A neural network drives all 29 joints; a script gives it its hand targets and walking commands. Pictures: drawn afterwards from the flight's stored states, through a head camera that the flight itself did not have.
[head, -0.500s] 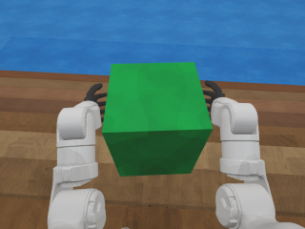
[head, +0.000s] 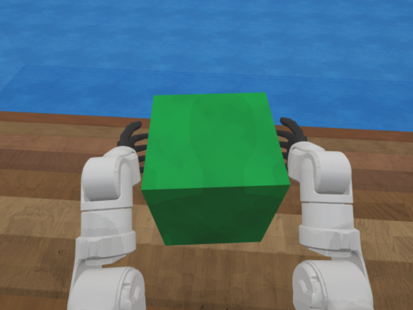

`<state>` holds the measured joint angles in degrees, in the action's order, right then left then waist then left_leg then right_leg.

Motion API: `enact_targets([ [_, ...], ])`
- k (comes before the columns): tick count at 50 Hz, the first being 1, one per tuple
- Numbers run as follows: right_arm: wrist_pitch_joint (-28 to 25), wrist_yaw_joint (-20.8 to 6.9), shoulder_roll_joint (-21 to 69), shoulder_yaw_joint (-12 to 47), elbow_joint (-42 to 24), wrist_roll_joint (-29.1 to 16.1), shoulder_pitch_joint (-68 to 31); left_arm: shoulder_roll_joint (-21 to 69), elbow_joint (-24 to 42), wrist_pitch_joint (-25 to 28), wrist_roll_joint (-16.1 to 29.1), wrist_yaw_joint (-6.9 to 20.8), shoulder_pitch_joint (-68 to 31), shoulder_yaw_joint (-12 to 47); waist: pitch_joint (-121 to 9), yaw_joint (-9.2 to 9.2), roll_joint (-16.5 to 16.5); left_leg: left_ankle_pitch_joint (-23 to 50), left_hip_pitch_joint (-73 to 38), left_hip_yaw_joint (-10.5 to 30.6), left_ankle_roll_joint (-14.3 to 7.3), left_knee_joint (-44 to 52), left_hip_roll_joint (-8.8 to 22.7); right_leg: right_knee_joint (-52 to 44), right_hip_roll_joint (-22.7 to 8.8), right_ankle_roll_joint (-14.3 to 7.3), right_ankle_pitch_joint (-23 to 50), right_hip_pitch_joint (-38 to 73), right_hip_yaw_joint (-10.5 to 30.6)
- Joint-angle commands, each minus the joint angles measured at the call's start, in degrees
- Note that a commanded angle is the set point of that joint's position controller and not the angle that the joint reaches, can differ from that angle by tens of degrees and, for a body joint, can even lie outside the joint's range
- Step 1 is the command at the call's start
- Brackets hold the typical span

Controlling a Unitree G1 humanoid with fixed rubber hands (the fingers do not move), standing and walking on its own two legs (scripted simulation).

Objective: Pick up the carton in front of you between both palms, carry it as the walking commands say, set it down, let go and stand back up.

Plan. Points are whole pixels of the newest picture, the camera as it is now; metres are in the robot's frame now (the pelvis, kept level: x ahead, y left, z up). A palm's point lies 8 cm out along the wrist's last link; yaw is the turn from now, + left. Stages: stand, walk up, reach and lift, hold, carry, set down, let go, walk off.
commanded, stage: carry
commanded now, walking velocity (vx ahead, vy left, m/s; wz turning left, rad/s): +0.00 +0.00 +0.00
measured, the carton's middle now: (211, 174) +0.38 +0.00 +0.04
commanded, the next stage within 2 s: none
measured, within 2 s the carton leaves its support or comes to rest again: neither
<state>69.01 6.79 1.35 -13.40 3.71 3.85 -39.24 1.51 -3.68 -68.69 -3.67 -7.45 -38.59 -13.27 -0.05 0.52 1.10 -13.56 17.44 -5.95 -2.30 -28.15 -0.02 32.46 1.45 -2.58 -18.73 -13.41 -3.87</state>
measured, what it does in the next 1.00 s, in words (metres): stands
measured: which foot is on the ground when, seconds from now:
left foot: down 0.00-1.00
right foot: down 0.00-1.00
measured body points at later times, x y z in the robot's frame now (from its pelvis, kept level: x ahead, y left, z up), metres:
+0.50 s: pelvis +0.00 +0.00 +0.00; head +0.03 +0.00 +0.45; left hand +0.38 +0.15 +0.12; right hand +0.38 -0.15 +0.12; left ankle -0.02 +0.11 -0.73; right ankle -0.09 -0.07 -0.73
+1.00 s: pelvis -0.04 +0.01 -0.01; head -0.05 +0.02 +0.44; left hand +0.32 +0.16 +0.11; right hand +0.32 -0.14 +0.12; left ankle -0.02 +0.11 -0.74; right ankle -0.09 -0.07 -0.74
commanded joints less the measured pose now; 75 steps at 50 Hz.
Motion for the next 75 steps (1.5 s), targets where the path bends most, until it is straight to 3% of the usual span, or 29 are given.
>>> enact_targets([
  [1,-0.8,-12.5,60.5,38.4,-2.0,-22.8,-37.8,60.9,5.5,0.5,25.2,14.3,-42.6,39.7,-31.3,-0.76,-5.2,59.3,-23.8,7.7,-6.5,-6.4,11.3,-0.2,-6.2,2.8,27.3,0.5,4.6],
  [2,-0.9,-12.5,60.6,38.2,-2.4,-23.0,-38.6,61.2,5.7,0.4,25.5,14.2,-43.4,39.8,-30.4,-0.56,-6.8,60.4,-23.0,7.5,-6.5,-6.2,11.1,-4.4,-5.2,2.8,22.5,0.9,4.0],
  [3,-0.8,-12.4,60.6,38.1,-2.8,-23.3,-39.4,61.3,5.6,0.3,25.8,14.0,-43.9,39.6,-29.8,-0.06,-7.2,57.7,-20.9,6.4,-5.9,-6.0,10.1,-7.3,-4.6,2.6,24.0,3.7,3.3],
  [4,-0.8,-12.4,60.6,38.1,-2.8,-23.5,-39.5,61.3,5.2,0.2,26.0,13.9,-44.0,39.4,-29.4,0.27,-6.1,51.1,-17.2,5.2,-4.9,-6.0,8.4,-8.1,-4.9,2.2,31.4,8.1,3.2],
  [5,-0.7,-12.2,60.6,37.9,-2.5,-23.5,-39.1,61.2,4.4,0.0,26.1,13.9,-43.4,39.0,-29.2,0.42,-3.3,40.6,-11.6,3.9,-3.7,-6.1,6.6,-6.3,-6.2,1.6,44.1,13.5,3.8],
  [7,-0.5,-11.9,60.3,37.1,-1.6,-23.0,-37.8,61.3,2.2,-0.2,25.9,14.0,-41.5,38.1,-28.7,0.83,4.6,12.7,-0.7,0.4,-1.2,-2.4,1.6,-2.0,-10.8,-0.6,70.6,23.3,5.8],
  [8,-0.4,-11.8,60.2,37.0,-1.7,-22.8,-38.2,61.5,1.6,-0.2,25.7,14.2,-41.1,37.7,-27.6,1.51,6.4,5.0,1.3,-0.7,-0.2,0.5,0.2,-2.0,-11.7,-1.5,74.9,25.5,6.5],
  [9,-0.3,-11.8,60.3,37.0,-1.5,-22.6,-38.8,61.5,1.2,-0.2,25.4,14.3,-40.8,37.3,-26.7,2.13,6.3,6.5,0.2,-1.0,0.2,3.2,-0.2,-1.6,-11.4,-1.5,74.1,25.5,6.4],
  [11,-0.1,-11.9,60.5,36.8,-0.7,-22.5,-39.1,61.6,0.7,-0.1,25.4,14.4,-41.1,37.1,-27.1,1.9,4.3,21.6,-9.0,-0.3,-0.5,3.3,1.3,-0.3,-9.5,0.6,65.6,18.7,5.2],
  [13,-0.1,-12.1,60.7,36.5,0.1,-22.5,-38.7,61.9,0.8,0.1,25.3,14.3,-41.4,36.9,-30.2,0.69,-1.1,47.7,-21.2,4.5,-3.4,-3.0,7.4,0.6,-7.5,2.7,43.9,6.8,4.3],
  [15,-0.3,-12.2,60.9,36.5,-0.5,-23.0,-39.6,62.5,1.4,0.1,25.3,14.1,-42.8,37.0,-30.2,-0.69,-4.5,60.1,-25.0,7.4,-6.0,-4.9,11.4,-4.4,-5.3,3.7,24.8,0.9,3.8],
  [16,-0.3,-12.3,61.1,36.6,-1.2,-23.4,-40.7,62.7,1.7,0.1,25.4,14.0,-43.6,37.0,-29.5,-0.57,-5.7,59.8,-23.9,6.9,-6.0,-4.9,11.1,-7.8,-4.5,3.5,21.9,1.9,3.1],
  [17,-0.3,-12.3,61.3,36.7,-1.6,-23.8,-41.4,62.7,1.8,0.0,25.6,13.9,-44.0,36.9,-29.1,-0.28,-5.9,55.8,-20.9,6.0,-5.3,-4.9,10.0,-9.6,-4.2,3.1,25.4,5.4,2.7],
  [18,-0.3,-12.3,61.4,36.8,-1.6,-24.0,-41.4,62.5,1.5,-0.1,25.6,13.8,-43.9,36.7,-28.9,0.04,-4.5,47.9,-16.2,4.9,-4.3,-5.0,8.4,-9.1,-5.0,2.4,34.3,10.2,3.0],
  [20,-0.2,-12.1,61.4,36.5,-1.0,-23.9,-40.3,62.1,0.1,-0.4,25.5,13.8,-42.3,36.1,-29.8,0.74,2.2,25.8,-4.9,2.5,-2.0,-4.8,4.8,-2.8,-9.1,0.7,60.3,20.6,4.8],
  [21,-0.2,-12.0,61.3,36.3,-0.8,-23.7,-40.0,62.2,-0.5,-0.4,25.3,13.9,-41.6,35.9,-29.0,0.96,4.9,14.6,-1.7,1.2,-1.0,-2.1,2.7,-2.0,-10.9,-0.7,69.0,22.8,5.6],
  [22,-0.2,-11.9,61.4,36.2,-1.0,-23.6,-40.4,62.3,-0.6,-0.3,25.2,14.0,-41.6,35.8,-28.1,1.33,5.9,9.3,-1.2,0.2,-0.4,0.3,1.6,-1.9,-11.6,-1.3,71.3,23.5,6.1],
  [24,-0.1,-12.0,61.4,36.3,-0.7,-23.4,-40.9,62.2,-0.3,-0.1,25.1,14.1,-42.0,35.8,-27.4,1.79,4.3,18.3,-6.8,0.5,-0.5,1.5,2.1,-1.2,-10.3,-0.5,63.7,19.2,5.6],
  [27,0.0,-12.2,61.4,36.1,0.3,-23.5,-40.1,62.3,0.3,0.1,25.1,13.9,-42.3,35.9,-30.7,0.49,-1.1,46.2,-18.4,5.6,-4.0,-4.4,9.0,-0.6,-7.9,1.9,38.6,8.0,4.9],
  [28,-0.1,-12.3,61.4,36.0,0.1,-23.6,-40.1,62.5,0.6,0.1,25.1,13.9,-42.9,36.1,-31.2,-0.05,-1.6,48.7,-18.9,6.4,-4.8,-5.1,10.4,-1.4,-7.5,2.2,33.9,7.0,5.1],
  [30,-0.3,-12.3,61.4,35.9,-0.4,-23.8,-40.9,62.9,0.9,0.0,25.4,13.8,-43.8,36.4,-30.7,-0.04,-2.3,44.9,-15.3,6.1,-4.6,-5.2,10.1,-2.6,-7.4,1.7,33.6,9.2,5.2],
  [33,-0.3,-12.3,61.2,35.6,-0.1,-23.9,-40.7,62.9,-0.1,-0.2,25.5,13.8,-43.3,36.2,-30.1,0.47,0.0,29.3,-8.9,4.4,-2.9,-5.3,7.2,-1.5,-9.8,0.0,47.7,14.1,6.2],
  [35,-0.2,-12.4,61.2,35.4,0.6,-23.7,-40.4,62.8,-0.8,-0.1,25.2,13.8,-42.6,35.9,-29.7,0.41,1.1,24.4,-8.4,4.1,-2.5,-5.3,6.3,-0.9,-10.9,-0.9,51.8,13.9,6.6],
  [40,-0.4,-12.8,61.4,35.0,1.9,-23.8,-40.4,62.4,-1.4,0.2,24.5,13.8,-42.4,35.2,-29.8,-0.04,-0.3,31.8,-11.8,6.2,-3.8,-5.2,8.8,-0.8,-8.9,-0.2,34.3,9.4,5.9],
  [45,-0.6,-13.0,62.1,35.5,0.5,-24.7,-43.2,62.8,-0.4,0.4,24.8,13.6,-44.4,35.6,-27.7,-0.4,-1.0,20.2,-9.4,7.3,-3.4,-2.3,8.4,-3.6,-8.7,-1.2,23.9,7.8,6.7],
  [49,-0.4,-13.2,61.3,34.6,2.6,-24.3,-41.7,62.0,-2.0,0.1,24.3,13.5,-42.9,34.6,-26.3,-0.41,-2.1,19.2,-9.5,8.4,-3.6,-0.2,9.0,-4.7,-8.0,-1.2,15.3,5.9,6.6],
  [57,-0.8,-13.3,61.1,32.1,6.6,-23.0,-41.1,61.9,-5.9,0.5,23.4,13.9,-42.6,32.5,-23.1,-0.57,-1.5,13.4,-8.3,9.0,-3.1,2.3,8.9,-7.1,-8.3,-1.3,9.7,2.7,7.0],
  [62,-0.9,-13.2,61.4,31.4,7.1,-22.9,-41.9,62.2,-6.4,0.7,23.7,13.8,-43.6,32.1,-22.8,-0.61,-1.0,11.1,-7.5,8.9,-2.8,2.9,8.6,-8.0,-8.6,-1.5,9.8,2.5,7.3],
  [75,-0.6,-13.0,61.9,31.3,6.2,-23.6,-42.3,62.7,-5.1,0.5,24.0,13.2,-44.1,32.1,-24.8,-0.7,-1.6,12.9,-7.3,8.9,-2.8,2.4,8.8,-6.6,-8.4,-1.4,10.5,2.9,6.9],
])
